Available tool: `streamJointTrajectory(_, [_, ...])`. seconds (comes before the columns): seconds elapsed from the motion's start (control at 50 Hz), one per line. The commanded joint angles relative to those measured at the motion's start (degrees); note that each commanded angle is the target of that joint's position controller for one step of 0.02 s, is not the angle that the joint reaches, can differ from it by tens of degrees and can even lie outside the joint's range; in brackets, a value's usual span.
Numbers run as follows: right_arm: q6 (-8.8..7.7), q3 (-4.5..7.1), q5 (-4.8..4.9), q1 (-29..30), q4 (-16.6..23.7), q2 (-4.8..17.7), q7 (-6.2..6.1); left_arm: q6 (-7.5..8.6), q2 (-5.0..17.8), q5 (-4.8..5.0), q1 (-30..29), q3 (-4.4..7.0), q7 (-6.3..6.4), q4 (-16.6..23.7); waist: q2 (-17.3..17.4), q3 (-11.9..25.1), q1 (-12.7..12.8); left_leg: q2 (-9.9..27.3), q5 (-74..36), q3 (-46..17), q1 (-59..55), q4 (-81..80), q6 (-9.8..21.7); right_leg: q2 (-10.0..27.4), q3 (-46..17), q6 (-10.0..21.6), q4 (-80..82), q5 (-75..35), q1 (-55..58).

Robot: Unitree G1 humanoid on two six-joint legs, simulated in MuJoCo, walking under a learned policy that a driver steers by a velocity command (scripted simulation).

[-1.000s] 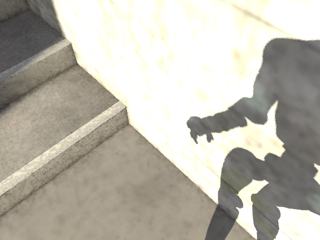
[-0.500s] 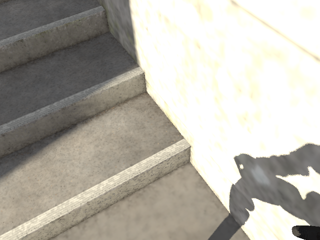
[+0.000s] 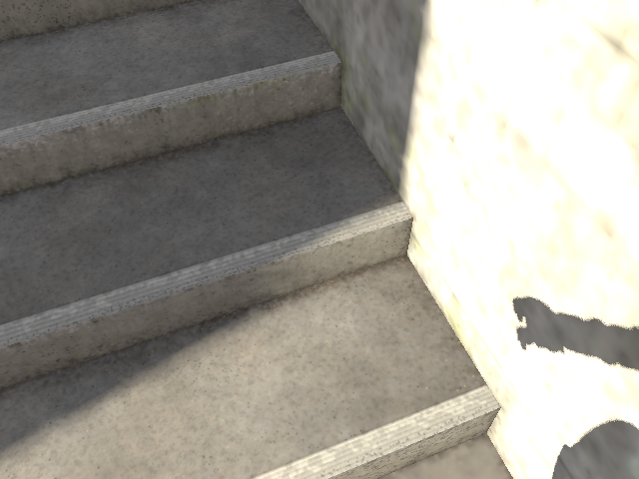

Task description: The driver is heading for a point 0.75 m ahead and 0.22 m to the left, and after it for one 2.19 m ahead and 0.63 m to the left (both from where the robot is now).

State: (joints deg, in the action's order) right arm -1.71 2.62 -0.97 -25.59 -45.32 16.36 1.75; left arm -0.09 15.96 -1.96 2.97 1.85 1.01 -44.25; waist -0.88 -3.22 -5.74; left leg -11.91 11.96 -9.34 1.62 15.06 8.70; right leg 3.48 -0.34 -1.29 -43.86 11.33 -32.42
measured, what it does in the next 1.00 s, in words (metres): climbs, turning left: right foot, then left foot 0.13 m higher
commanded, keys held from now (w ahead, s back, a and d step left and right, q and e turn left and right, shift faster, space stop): w+q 0.64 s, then w+e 0.36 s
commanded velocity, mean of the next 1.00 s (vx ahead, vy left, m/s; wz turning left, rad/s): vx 0.49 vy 0.03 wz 0.38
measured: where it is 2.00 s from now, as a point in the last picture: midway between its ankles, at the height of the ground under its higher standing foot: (65, 140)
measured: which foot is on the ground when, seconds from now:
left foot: down 0.00-0.16, up 0.18-0.62, down 0.64-1.00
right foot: up 0.00-0.12, down 0.14-0.64, up 0.66-1.00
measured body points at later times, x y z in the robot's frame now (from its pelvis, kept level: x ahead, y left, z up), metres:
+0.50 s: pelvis +0.27 +0.06 +0.00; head +0.31 +0.08 +0.45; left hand +0.11 +0.28 -0.13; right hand +0.56 -0.07 -0.08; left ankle +0.30 +0.22 -0.47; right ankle +0.21 -0.10 -0.74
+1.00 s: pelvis +0.57 +0.28 +0.11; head +0.56 +0.30 +0.56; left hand +0.67 +0.55 +0.02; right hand +0.60 +0.06 -0.03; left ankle +0.46 +0.29 -0.61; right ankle +0.73 +0.18 -0.34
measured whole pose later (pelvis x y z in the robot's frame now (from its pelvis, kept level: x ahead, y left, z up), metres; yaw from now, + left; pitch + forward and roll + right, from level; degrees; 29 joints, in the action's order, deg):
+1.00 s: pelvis +0.57 +0.28 +0.11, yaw +21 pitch +4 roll -1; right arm -5.6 -1.7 -7.2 -27.7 -59.5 9.5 4.2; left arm 4.3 11.4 -0.7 6.7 -1.5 -4.2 -40.0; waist -1.3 5.1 -0.1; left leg -4.8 24.9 4.4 10.8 31.1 6.7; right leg -1.8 -4.8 9.5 -110.1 3.9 -76.7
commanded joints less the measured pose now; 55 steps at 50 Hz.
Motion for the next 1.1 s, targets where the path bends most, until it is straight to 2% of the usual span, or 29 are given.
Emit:
streamJointTrajectory(0.02, [-1.56, 2.15, 0.02, -3.47, 0.03, 9.55, -0.76, 1.46, 6.73, 0.54, -9.34, 1.69, 0.22, 6.0, 2.1, -1.59, 0.02, 16.62, -24.63, -13.81, -0.57, -1.06, 2.28, -2.42, 0.57, 0.05, 6.15, -4.47, -1.64])
streamJointTrajectory(0.08, [-1.84, 2.18, 0.01, -0.87, -1.08, 10.3, -1.21, 1.36, 6.51, 0.69, -5.81, 1.48, 0.77, 5.6, 2.13, 1.79, 3.32, 15.05, -39.98, -13.63, 2.27, 5.83, -0.68, -4.79, 0.89, 1.67, 9.25, -3.87, 9.17])
streamJointTrajectory(0.12, [-2.64, 2.36, 0.17, 3.79, -0.41, 12.24, -1.41, 1.54, 9.7, -0.01, 8.11, 2.44, 1.86, 2.01, 3.09, 7.31, 9.55, 12.28, -53.05, -13.3, 8.73, 18.6, -3.66, -5.31, -0.71, 4.98, 10.07, -0.63, 25.96])
streamJointTrajectory(0.14, [-3.3, 2.09, 1.21, 6.72, -0.18, 12.12, -1.01, 2.33, 11.62, -0.61, 17.45, 3.19, 2.47, 0.42, 0.24, 10.14, 15.58, 9.58, -46.39, -11.37, 15.82, 30.36, -4.9, -0.86, -4.86, 7.5, 17.12, -0.07, 38.25])
streamJointTrajectory(0.16, [-3.75, 0.38, 1.45, 5.74, 0.36, 5.36, -0.93, 3.09, 14.72, -2.2, 24.37, 3.99, 3.15, 0.07, -9.32, 15.85, 17.06, 3.48, -4.48, -4.5, 22.09, 49.6, -5.17, 16.07, -21.43, 12.86, 22.95, 7.0, 47.35])
streamJointTrajectory(0.18, [-2.71, 0.04, 0.67, 0.49, 1.39, 5.59, -1.65, 2.8, 16.38, -1.72, 17.89, 4.12, 2.75, 1.09, -13.93, 14.92, 8.35, 0.5, 20.43, -1.81, 31.92, 56.81, -5.25, 24.9, -45.69, 18.96, 32.33, 16.76, 43.19])
streamJointTrajectory(0.2, [-1.4, 0.28, -1.15, 1.09, -1.17, 8.93, -1.94, 2.57, 11.27, -0.17, 12.7, 3.56, 1.9, 1.52, -5.48, 6.89, 6.29, 6.79, 15.3, -1.63, 33.69, 57.09, -4.26, 23.44, -41.17, 18.66, 33.0, 26.29, 35.44])
streamJointTrajectory(0.24, [-0.79, 0.18, -2.2, 4.98, -1.1, 6.81, -0.82, 3.11, 5.81, 0.26, 8.5, 2.01, 1.26, 1.69, -1.04, 0.0, 5.78, 9.05, 11.1, 2.28, 35.74, 59.29, -4.82, 16.78, -26.46, 16.9, 32.85, 17.7, 27.94])
streamJointTrajectory(0.34, [-0.74, -0.5, -1.94, 12.71, 2.62, 2.48, 1.04, 5.03, 5.73, 0.59, 16.04, 2.38, 0.52, -3.18, -5.97, -0.42, 6.97, 11.44, 5.44, 5.91, 44.99, 64.97, -5.15, 12.42, -7.35, 14.1, 35.0, 3.97, 27.69])
streamJointTrajectory(0.4, [0.51, -0.95, -0.86, 22.65, 8.27, -2.74, -1.47, 6.13, 4.51, -0.97, 23.79, 1.84, 1.02, -6.63, -9.5, -2.85, 9.29, 10.14, 15.85, 4.61, 67.63, 96.68, -4.84, 17.83, -8.36, 15.81, 35.47, 7.73, 32.5])
streamJointTrajectory(0.46, [0.33, -2.46, 0.07, 33.6, 16.51, -6.3, -4.05, 7.43, 4.3, -1.7, 25.81, 1.58, 0.55, -9.04, -1.66, -7.44, 7.06, 11.18, 23.33, 0.04, 85.07, 106.56, -2.27, 19.71, -3.01, 11.42, 38.27, 8.85, 32.83])
streamJointTrajectory(0.52, [1.29, -3.72, -0.91, 38.6, 22.12, -6.52, -2.76, 7.14, 5.02, -0.37, 26.28, 1.03, 0.33, -11.33, 0.36, -6.74, 4.95, 13.38, 19.49, 10.24, 73.96, 85.85, -2.33, 11.98, 6.58, 7.49, 43.48, 4.85, 23.41])
streamJointTrajectory(0.54, [2.46, -4.0, -1.97, 33.2, 21.38, -6.23, -0.88, 6.64, 5.17, 1.3, 24.62, 1.09, 0.45, -10.61, 1.61, -2.05, 2.94, 16.56, 11.2, 12.34, 58.14, 71.64, -1.29, 10.1, 11.87, 8.09, 45.43, -5.8, 19.35])
streamJointTrajectory(0.56, [3.06, -4.0, -0.33, 30.8, 20.7, -6.83, 0.08, 6.6, 3.8, 2.77, 22.99, 0.36, 0.36, -9.03, 0.51, 0.9, 3.36, 14.38, 6.23, 18.83, 39.9, 62.62, 0.57, 9.31, 13.7, 10.15, 49.29, -21.7, 13.49])
streamJointTrajectory(0.58, [3.27, -3.56, 0.09, 27.27, 19.03, -6.63, 0.5, 6.41, 7.05, 3.68, 23.05, 0.79, 0.13, -8.28, -5.17, 6.92, 1.46, 10.34, 5.37, 21.76, 27.49, 60.95, 1.44, 9.83, 14.69, 11.06, 42.01, -56.11, 15.67])
streamJointTrajectory(0.62, [3.5, -1.28, 0.09, 7.86, 12.72, -1.69, 0.69, 5.94, 16.0, 4.23, 21.13, 3.62, -0.64, -6.19, -12.59, 23.33, -7.05, 4.44, 8.08, 19.26, 13.31, 49.49, 2.95, 12.25, 13.81, 8.86, 14.55, -88.35, 31.84])
streamJointTrajectory(0.64, [2.92, 0.43, -0.87, 4.46, 10.64, 3.22, 0.33, 5.54, 17.12, 4.55, 21.72, 4.33, -1.37, -5.42, -10.66, 27.16, -8.35, 3.27, 9.34, 10.37, 5.95, 37.13, 3.88, 11.24, 12.11, 6.36, -4.81, -74.71, 30.32])
streamJointTrajectory(0.66, [2.0, 2.18, -0.71, 9.62, 8.05, 11.28, -0.3, 5.84, 5.03, 2.21, 25.34, 1.91, -2.96, -1.24, 10.17, 27.6, 1.48, 18.48, 0.27, -22.55, -4.52, 24.28, 4.97, 1.82, 8.1, 0.54, -27.0, 2.18, 8.36])
streamJointTrajectory(0.68, [2.25, 3.99, -0.22, 7.0, 7.6, 14.46, -1.42, 6.52, 4.43, 1.27, 31.68, 2.01, -3.6, -1.02, 14.31, 35.94, 2.16, 26.86, -8.97, -45.98, -8.39, 10.26, 5.57, -4.04, -4.86, 0.43, -45.06, 7.01, 2.47])
streamJointTrajectory(0.7, [1.46, 2.87, -0.22, -11.04, 2.91, 12.1, 1.13, 6.05, 3.62, -0.9, 29.79, 2.99, -6.65, -2.13, 12.23, 27.99, -7.49, 23.1, -2.2, -39.91, -11.41, 14.87, 1.33, -9.02, -22.43, 3.57, -54.66, -7.23, -13.88])
streamJointTrajectory(0.72, [-0.19, 2.86, 0.29, -4.51, -1.02, 11.25, 2.41, 7.17, 3.62, -0.43, 21.15, 2.72, -6.55, 1.06, 9.3, 14.17, -3.07, 22.66, -5.5, -29.25, -1.75, 15.95, 1.03, -8.44, -18.93, 3.42, -60.53, -7.44, -23.11])
streamJointTrajectory(0.76, [-1.67, -0.79, -0.77, 7.16, -2.9, 0.44, 3.13, 7.3, -0.45, -1.36, 19.57, 0.47, -4.84, 3.41, 2.85, 12.07, 4.55, 22.32, -1.68, -22.44, 11.94, 17.25, 6.68, -7.8, -17.5, 6.44, -70.46, -7.63, -25.8])
streamJointTrajectory(0.8, [-1.93, -3.8, -3.92, 13.19, -4.61, -6.99, 3.99, 5.22, -1.14, 0.23, 17.97, -0.73, -4.31, 3.23, 0.86, 9.49, 9.81, 23.55, -3.43, -18.26, 22.43, 13.0, 5.46, -5.67, -17.12, 9.37, -71.37, -13.82, -30.23])
streamJointTrajectory(0.86, [-3.77, -3.19, -3.77, 13.66, -6.97, -5.15, 3.63, 4.55, -2.22, 0.73, 14.69, -1.77, -5.07, 4.39, -0.07, 7.12, 13.07, 20.67, -4.58, -4.43, 26.6, 8.33, -1.89, -2.75, -11.81, 11.06, -68.42, -10.98, -32.51])
streamJointTrajectory(0.9, [-4.69, -2.98, -5.23, 6.19, -9.1, -3.65, 2.2, 5.12, -3.29, 0.89, 8.66, -2.38, -5.81, 5.41, 3.96, 7.01, 9.61, 17.44, -7.36, 3.34, 24.7, 6.59, -3.08, -3.54, -4.2, 11.22, -71.11, -7.25, -33.81])
streamJointTrajectory(0.96, [-4.84, -3.66, -6.22, -4.92, -12.87, -2.81, 1.62, 5.51, -3.06, 0.71, 1.67, -3.29, -5.27, 6.84, 3.34, 2.69, 5.7, 20.51, -8.51, 0.89, 8.45, 5.48, -2.56, -4.79, -6.12, 11.45, -71.44, -5.06, -50.8])
streamJointTrajectory(1.02, [-4.4, -4.39, -7.03, -13.32, -15.71, -1.1, 3.3, 4.57, -0.79, 2.26, -10.2, -3.21, -4.13, 11.88, 4.45, 2.65, 3.53, 23.0, -18.83, 2.02, -1.24, 3.33, -3.96, -6.18, -1.86, 10.48, -59.36, -8.01, -56.75])
streamJointTrajectory(1.06, [-3.76, -4.65, -5.87, -10.33, -13.05, -0.32, 4.45, 2.96, -0.43, 2.29, -15.63, -2.98, -4.15, 13.7, 6.71, 3.97, 4.19, 23.03, -29.71, 7.31, 5.58, -1.9, -5.11, -5.34, 6.55, 9.19, -50.86, -6.89, -45.12])
streamJointTrajectory(1.1, [-5.45, -4.55, -4.23, -1.7, -7.97, 3.5, 4.02, 2.32, -0.65, 1.42, -8.99, -2.79, -5.39, 12.08, 7.0, 6.25, 10.26, 21.54, -62.11, 14.98, 21.62, -1.58, -6.35, -8.87, 13.11, 8.06, -42.49, -4.92, -15.6])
